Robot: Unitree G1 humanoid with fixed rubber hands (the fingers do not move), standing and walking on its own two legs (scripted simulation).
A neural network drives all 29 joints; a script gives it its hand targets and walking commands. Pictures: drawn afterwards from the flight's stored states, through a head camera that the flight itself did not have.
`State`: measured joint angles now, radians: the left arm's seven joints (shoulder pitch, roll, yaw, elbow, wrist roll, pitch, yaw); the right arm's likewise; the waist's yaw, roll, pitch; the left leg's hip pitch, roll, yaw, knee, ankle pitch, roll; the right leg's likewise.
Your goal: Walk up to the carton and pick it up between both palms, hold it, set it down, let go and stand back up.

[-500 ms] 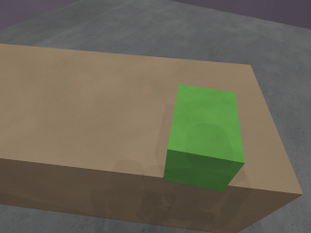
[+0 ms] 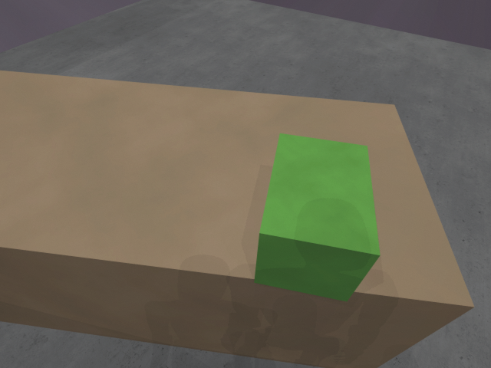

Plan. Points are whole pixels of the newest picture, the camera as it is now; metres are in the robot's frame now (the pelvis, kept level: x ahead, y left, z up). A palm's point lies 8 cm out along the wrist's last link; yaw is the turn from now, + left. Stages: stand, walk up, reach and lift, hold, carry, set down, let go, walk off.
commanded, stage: stand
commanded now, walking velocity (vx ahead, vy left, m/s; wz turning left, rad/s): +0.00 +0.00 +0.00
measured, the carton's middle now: (311, 213) +0.45 -0.12 -0.03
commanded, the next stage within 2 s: reach and lift in 0.02 s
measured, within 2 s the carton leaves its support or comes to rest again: neither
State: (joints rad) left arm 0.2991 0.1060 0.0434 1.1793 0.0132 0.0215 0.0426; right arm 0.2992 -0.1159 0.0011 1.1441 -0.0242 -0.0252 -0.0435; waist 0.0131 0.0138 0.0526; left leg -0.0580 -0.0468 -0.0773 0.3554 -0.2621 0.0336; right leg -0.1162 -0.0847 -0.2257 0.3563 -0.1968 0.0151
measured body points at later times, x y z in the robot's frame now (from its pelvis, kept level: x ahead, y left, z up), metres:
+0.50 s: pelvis -0.03 -0.04 -0.01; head +0.01 -0.07 +0.44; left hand +0.16 +0.13 -0.13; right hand +0.15 -0.22 -0.15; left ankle -0.04 +0.10 -0.74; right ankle -0.01 -0.12 -0.75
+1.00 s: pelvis -0.08 -0.03 -0.01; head -0.10 -0.04 +0.44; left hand +0.11 +0.15 -0.10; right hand +0.10 -0.20 -0.11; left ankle -0.04 +0.10 -0.75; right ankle -0.01 -0.12 -0.74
